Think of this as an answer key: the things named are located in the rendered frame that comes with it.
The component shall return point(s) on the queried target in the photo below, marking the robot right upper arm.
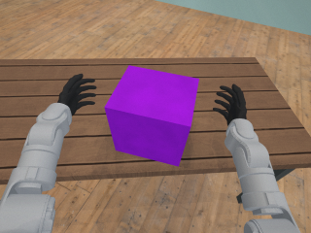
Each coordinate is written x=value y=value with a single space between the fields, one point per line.
x=269 y=225

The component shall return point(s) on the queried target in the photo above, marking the robot left upper arm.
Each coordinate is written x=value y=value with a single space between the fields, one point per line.
x=27 y=213

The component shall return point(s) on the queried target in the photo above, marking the left robot hand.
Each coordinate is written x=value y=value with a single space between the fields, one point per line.
x=70 y=95

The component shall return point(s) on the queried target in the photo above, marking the right robot hand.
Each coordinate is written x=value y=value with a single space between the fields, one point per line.
x=237 y=103

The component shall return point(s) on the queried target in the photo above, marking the table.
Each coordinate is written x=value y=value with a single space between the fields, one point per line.
x=29 y=86

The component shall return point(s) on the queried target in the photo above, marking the robot right forearm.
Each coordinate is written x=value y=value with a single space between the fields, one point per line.
x=261 y=194

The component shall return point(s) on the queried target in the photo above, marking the robot left forearm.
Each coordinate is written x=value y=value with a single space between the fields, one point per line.
x=35 y=171

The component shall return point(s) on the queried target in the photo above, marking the carton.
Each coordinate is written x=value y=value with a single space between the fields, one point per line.
x=150 y=114

